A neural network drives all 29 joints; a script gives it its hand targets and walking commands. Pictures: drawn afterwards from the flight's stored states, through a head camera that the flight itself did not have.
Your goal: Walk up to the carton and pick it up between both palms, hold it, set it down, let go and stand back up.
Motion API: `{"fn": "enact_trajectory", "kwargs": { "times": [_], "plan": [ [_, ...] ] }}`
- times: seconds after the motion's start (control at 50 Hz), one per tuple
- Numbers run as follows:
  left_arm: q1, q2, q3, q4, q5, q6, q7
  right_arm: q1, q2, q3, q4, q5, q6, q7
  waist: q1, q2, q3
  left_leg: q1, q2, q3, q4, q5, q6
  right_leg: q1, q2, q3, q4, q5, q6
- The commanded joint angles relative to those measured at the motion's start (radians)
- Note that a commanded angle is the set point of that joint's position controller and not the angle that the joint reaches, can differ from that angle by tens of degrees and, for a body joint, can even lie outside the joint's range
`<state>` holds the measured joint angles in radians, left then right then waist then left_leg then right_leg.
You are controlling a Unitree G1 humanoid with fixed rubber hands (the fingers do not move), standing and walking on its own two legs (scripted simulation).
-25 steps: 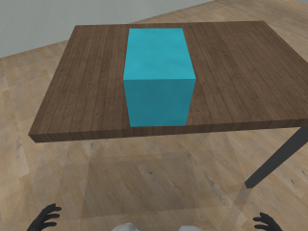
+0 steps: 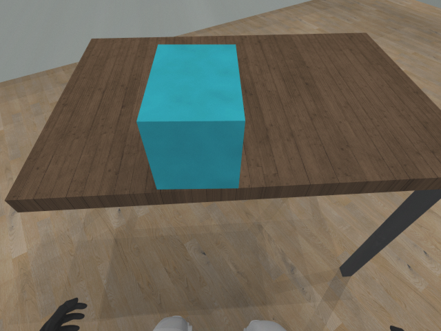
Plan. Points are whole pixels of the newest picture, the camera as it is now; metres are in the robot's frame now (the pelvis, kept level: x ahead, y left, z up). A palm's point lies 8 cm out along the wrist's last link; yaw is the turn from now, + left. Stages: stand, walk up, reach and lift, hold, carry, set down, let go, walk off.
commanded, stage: walk up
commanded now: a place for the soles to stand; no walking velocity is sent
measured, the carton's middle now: (197, 114) +0.51 +0.05 +0.11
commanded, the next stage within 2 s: reach and lift in 1.10 s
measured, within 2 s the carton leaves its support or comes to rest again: neither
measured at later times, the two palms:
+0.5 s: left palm out of the picture +0.14 +0.31 -0.08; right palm out of the picture +0.09 -0.32 -0.07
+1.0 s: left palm out of the picture +0.14 +0.33 -0.07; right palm out of the picture +0.13 -0.30 -0.07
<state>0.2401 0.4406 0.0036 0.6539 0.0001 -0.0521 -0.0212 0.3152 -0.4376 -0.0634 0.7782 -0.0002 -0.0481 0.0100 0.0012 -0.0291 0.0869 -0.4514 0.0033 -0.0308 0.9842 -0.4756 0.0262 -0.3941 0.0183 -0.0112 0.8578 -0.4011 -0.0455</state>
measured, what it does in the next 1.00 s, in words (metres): steps on the spot: left foot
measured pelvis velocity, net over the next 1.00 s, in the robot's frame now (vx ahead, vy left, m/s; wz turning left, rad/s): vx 0.03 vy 0.02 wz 0.01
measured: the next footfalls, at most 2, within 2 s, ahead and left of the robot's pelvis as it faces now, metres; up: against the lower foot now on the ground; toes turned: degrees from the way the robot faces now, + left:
left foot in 0.30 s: +0.10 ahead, +0.15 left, +0.00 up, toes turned +2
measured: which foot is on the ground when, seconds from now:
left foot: up 0.00-0.28, down 0.30-1.00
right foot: down 0.00-1.00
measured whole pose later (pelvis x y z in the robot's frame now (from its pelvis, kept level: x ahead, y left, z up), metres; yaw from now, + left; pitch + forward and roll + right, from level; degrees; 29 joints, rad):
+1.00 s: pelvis +0.03 +0.02 +0.00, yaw +1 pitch -3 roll +0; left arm 0.26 0.44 0.00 0.65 0.00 -0.05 -0.01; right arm 0.24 -0.44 -0.03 0.78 0.00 -0.08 0.00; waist 0.00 -0.01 0.08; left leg -0.40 0.00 -0.01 0.82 -0.37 0.00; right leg -0.36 0.01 -0.01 0.83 -0.45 -0.03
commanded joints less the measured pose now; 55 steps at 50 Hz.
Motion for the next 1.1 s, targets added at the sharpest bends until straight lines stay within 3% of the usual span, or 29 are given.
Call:
{"fn": "enact_trajectory", "kwargs": {
  "times": [0.0,0.06,0.18,0.24,0.26,0.3,0.32,0.36,0.42,0.44,0.48,0.52,0.58,0.6,0.64,0.68,0.72,0.74,0.76,0.78,0.8,0.84,0.86,0.9,0.94,0.98,1.02,1.06,1.08],
  "plan": [
    [0.061,0.257,0.117,0.007,0.031,-0.034,0.036,0.012,-0.209,-0.04,-0.066,-0.009,-0.012,-0.025,0.011,-0.001,-0.06,-0.259,0.023,-0.107,0.093,0.027,-0.004,0.256,-0.293,0.539,-0.478,0.154,-0.089],
    [0.065,0.237,0.115,-0.007,0.029,-0.027,0.031,0.017,-0.199,-0.038,-0.051,-0.006,-0.003,-0.026,0.021,-0.12,-0.104,-0.175,0.03,-0.057,0.033,0.047,-0.02,0.229,-0.24,0.398,-0.419,0.362,-0.079],
    [0.053,0.245,0.113,-0.018,0.031,-0.005,0.025,-0.014,-0.192,-0.027,-0.049,-0.01,-0.016,-0.039,0.042,-0.201,-0.099,-0.086,0.044,0.038,-0.104,0.026,-0.006,0.188,-0.254,0.332,-0.35,0.382,-0.163],
    [-0.033,0.233,0.097,-0.026,0.018,0.01,0.016,0.044,-0.175,-0.027,-0.026,-0.012,-0.041,-0.039,-0.022,-0.181,-0.124,0.171,0.008,0.076,-0.345,0.156,0.022,0.024,-0.218,0.239,-0.25,0.286,-0.16],
    [-0.047,0.2,0.089,-0.027,0.011,0.011,0.016,0.082,-0.177,-0.033,-0.015,-0.019,-0.049,-0.04,-0.043,-0.141,-0.134,0.265,0.005,0.031,-0.434,0.187,0.034,-0.041,-0.191,0.21,-0.172,0.226,-0.119],
    [-0.023,0.102,0.059,-0.033,0.003,0.02,0.017,0.042,-0.296,-0.052,-0.042,-0.038,-0.063,-0.042,-0.035,0.163,-0.13,0.36,0.321,-0.566,-0.613,0.087,0.168,-0.292,-0.018,0.051,0.114,-0.107,0.001],
    [-0.044,0.192,0.078,-0.016,0.009,0.025,0.024,0.039,-0.332,-0.058,-0.031,-0.034,-0.06,-0.035,-0.052,0.126,-0.094,0.29,0.384,-0.631,-0.603,0.107,0.27,-0.27,-0.028,0.088,0.131,-0.25,0.007],
    [-0.017,0.199,0.083,-0.013,0.011,0.013,0.018,-0.026,-0.301,-0.042,-0.054,-0.036,-0.054,-0.033,-0.014,0.126,-0.054,0.192,0.34,-0.486,-0.561,0.158,0.258,-0.179,-0.058,0.069,0.082,-0.231,0.001],
    [0.097,0.176,0.091,0.034,0.018,-0.006,0.014,-0.101,-0.249,-0.024,-0.077,-0.026,-0.035,-0.024,0.046,0.163,-0.109,0.059,0.214,-0.243,-0.44,0.263,0.156,0.103,-0.028,-0.001,-0.188,0.021,-0.016],
    [0.117,0.186,0.097,0.041,0.027,-0.016,0.021,-0.104,-0.216,-0.015,-0.082,-0.02,-0.031,-0.02,0.066,0.14,-0.125,-0.03,0.175,-0.176,-0.347,0.252,0.11,0.206,-0.048,0.061,-0.256,0.053,-0.027],
    [0.126,0.301,0.122,0.042,0.038,-0.033,0.03,-0.08,-0.15,-0.004,-0.094,-0.011,-0.014,-0.019,0.045,-0.076,-0.072,-0.242,-0.012,0.009,-0.03,-0.018,0.007,0.244,-0.314,0.598,-0.505,-0.155,-0.115],
    [0.082,0.308,0.123,0.038,0.033,-0.031,0.026,-0.069,-0.215,-0.022,-0.082,-0.018,-0.016,-0.025,0.024,-0.016,-0.05,-0.171,0.023,-0.026,-0.019,-0.155,0.023,0.166,-0.379,0.619,-0.474,-0.028,-0.226],
    [-0.033,0.249,0.099,0.004,0.022,-0.015,0.021,0.019,-0.193,-0.03,-0.04,-0.022,-0.045,-0.019,-0.041,-0.032,-0.108,0.128,0.023,0.014,-0.313,0.099,0.044,0.029,-0.238,0.332,-0.298,0.14,-0.135],
    [-0.074,0.204,0.085,-0.009,0.015,-0.012,0.017,0.058,-0.205,-0.037,-0.025,-0.024,-0.053,-0.022,-0.066,0.01,-0.131,0.265,0.049,-0.067,-0.397,0.153,0.058,-0.089,-0.172,0.224,-0.196,0.172,-0.082],
    [-0.036,0.148,0.074,-0.008,0.013,0.003,0.016,0.035,-0.305,-0.053,-0.039,-0.027,-0.061,-0.026,-0.041,0.188,-0.135,0.314,0.31,-0.523,-0.539,0.157,0.207,-0.239,-0.024,0.033,0.063,-0.128,0.012],
    [-0.025,0.19,0.08,0.002,0.009,0.004,0.017,-0.025,-0.312,-0.047,-0.046,-0.026,-0.054,-0.028,-0.02,0.122,-0.099,0.22,0.323,-0.495,-0.516,0.228,0.252,-0.153,-0.041,0.056,0.016,-0.25,0.001],
    [0.048,0.177,0.084,0.036,0.014,-0.012,0.016,-0.108,-0.273,-0.03,-0.064,-0.021,-0.04,-0.025,0.034,0.1,-0.107,0.118,0.234,-0.309,-0.42,0.291,0.169,0.037,-0.037,0.027,-0.178,-0.042,-0.017],
    [0.074,0.194,0.09,0.04,0.025,-0.023,0.018,-0.127,-0.234,-0.016,-0.074,-0.013,-0.036,-0.022,0.055,0.052,-0.123,0.014,0.175,-0.232,-0.324,0.338,0.114,0.15,-0.063,0.104,-0.25,0.058,-0.039],
    [0.092,0.237,0.103,0.037,0.036,-0.033,0.023,-0.121,-0.189,-0.008,-0.082,-0.005,-0.032,-0.021,0.058,-0.057,-0.141,-0.094,0.076,-0.113,-0.155,0.294,0.049,0.227,-0.164,0.324,-0.353,0.076,-0.091],
    [0.092,0.282,0.11,0.036,0.029,-0.039,0.021,-0.098,-0.163,-0.003,-0.082,-0.003,-0.024,-0.022,0.04,-0.112,-0.116,-0.168,-0.006,-0.002,-0.054,0.079,0.006,0.252,-0.298,0.515,-0.437,0.062,-0.15],
    [0.077,0.297,0.118,0.031,0.026,-0.037,0.018,-0.081,-0.195,-0.011,-0.081,-0.007,-0.022,-0.026,0.031,-0.085,-0.104,-0.154,0.014,0.005,-0.05,-0.109,0.009,0.228,-0.37,0.558,-0.42,0.179,-0.22],
    [0.02,0.272,0.103,0.025,0.019,-0.029,0.021,-0.069,-0.185,-0.008,-0.066,-0.011,-0.036,-0.022,0.003,-0.06,-0.091,-0.068,0.028,0.01,-0.179,-0.114,0.026,0.188,-0.318,0.418,-0.33,0.286,-0.217],
    [-0.025,0.253,0.093,0.013,0.016,-0.025,0.02,-0.03,-0.189,-0.014,-0.048,-0.01,-0.048,-0.022,-0.024,-0.054,-0.118,0.047,0.03,0.011,-0.284,0.078,0.032,0.13,-0.267,0.339,-0.275,0.335,-0.172],
    [-0.076,0.18,0.075,-0.015,0.004,-0.018,0.019,0.033,-0.234,-0.033,-0.038,-0.018,-0.067,-0.027,-0.048,0.037,-0.193,0.286,0.128,-0.203,-0.381,0.367,0.093,-0.066,-0.11,0.137,-0.061,0.362,-0.047],
    [-0.043,0.175,0.077,0.002,0.004,-0.001,0.022,0.005,-0.299,-0.043,-0.043,-0.014,-0.063,-0.024,-0.032,0.132,-0.159,0.279,0.315,-0.451,-0.448,0.441,0.241,-0.134,-0.034,0.032,0.05,-0.116,0.013],
    [-0.012,0.18,0.076,0.01,0.001,-0.003,0.02,-0.052,-0.292,-0.032,-0.048,-0.014,-0.049,-0.026,0.002,0.126,-0.121,0.196,0.288,-0.402,-0.454,0.34,0.232,-0.073,-0.04,0.036,-0.052,-0.183,-0.003],
    [0.059,0.197,0.087,0.031,0.018,-0.021,0.02,-0.125,-0.24,-0.016,-0.07,-0.012,-0.039,-0.022,0.047,0.075,-0.132,0.049,0.185,-0.252,-0.339,0.299,0.129,0.106,-0.072,0.119,-0.228,0.005,-0.04],
    [0.084,0.273,0.106,0.042,0.029,-0.037,0.021,-0.131,-0.167,-0.001,-0.081,-0.004,-0.026,-0.021,0.046,-0.113,-0.104,-0.171,-0.008,-0.006,-0.063,0.098,0.017,0.229,-0.269,0.488,-0.44,-0.051,-0.152],
    [0.087,0.299,0.116,0.038,0.026,-0.035,0.018,-0.109,-0.193,-0.01,-0.081,-0.009,-0.022,-0.024,0.041,-0.091,-0.086,-0.167,0.001,0.016,-0.051,-0.101,0.007,0.203,-0.363,0.563,-0.456,0.053,-0.218]
  ]
}}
